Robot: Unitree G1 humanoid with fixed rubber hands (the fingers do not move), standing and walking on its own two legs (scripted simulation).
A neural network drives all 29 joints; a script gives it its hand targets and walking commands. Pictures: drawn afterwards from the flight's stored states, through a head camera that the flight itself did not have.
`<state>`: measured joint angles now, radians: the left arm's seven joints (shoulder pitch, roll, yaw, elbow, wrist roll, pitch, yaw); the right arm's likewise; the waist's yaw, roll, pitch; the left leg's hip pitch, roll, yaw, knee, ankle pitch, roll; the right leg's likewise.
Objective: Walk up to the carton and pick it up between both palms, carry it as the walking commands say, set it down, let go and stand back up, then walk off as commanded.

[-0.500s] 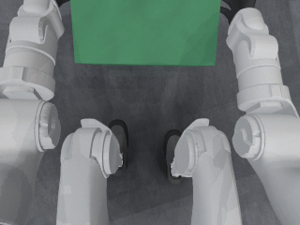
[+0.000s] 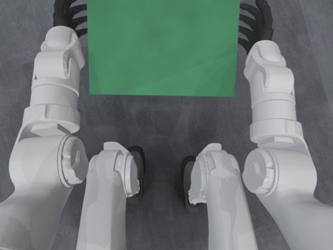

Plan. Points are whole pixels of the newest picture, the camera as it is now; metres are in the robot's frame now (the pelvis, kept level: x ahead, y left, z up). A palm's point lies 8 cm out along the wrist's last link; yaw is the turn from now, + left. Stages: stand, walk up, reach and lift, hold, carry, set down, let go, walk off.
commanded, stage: reach and lift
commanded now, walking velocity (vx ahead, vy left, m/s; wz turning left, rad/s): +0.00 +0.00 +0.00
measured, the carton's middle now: (163, 39) +0.56 +0.03 -0.17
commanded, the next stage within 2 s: none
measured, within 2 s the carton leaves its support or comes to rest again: neither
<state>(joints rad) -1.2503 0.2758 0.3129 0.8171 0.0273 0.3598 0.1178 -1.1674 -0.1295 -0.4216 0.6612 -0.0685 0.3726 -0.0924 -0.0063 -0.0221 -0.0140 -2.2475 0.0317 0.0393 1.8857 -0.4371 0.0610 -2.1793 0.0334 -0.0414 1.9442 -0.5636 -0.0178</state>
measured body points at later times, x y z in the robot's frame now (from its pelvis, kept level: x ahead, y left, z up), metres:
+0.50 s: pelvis +0.00 +0.01 +0.06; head +0.29 +0.03 +0.41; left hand +0.53 +0.21 -0.01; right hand +0.52 -0.17 -0.01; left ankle +0.13 +0.10 -0.40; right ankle +0.10 -0.11 -0.40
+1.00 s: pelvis +0.02 +0.00 +0.13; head +0.26 +0.03 +0.50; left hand +0.51 +0.21 +0.06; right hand +0.50 -0.17 +0.07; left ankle +0.13 +0.10 -0.40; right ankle +0.10 -0.11 -0.40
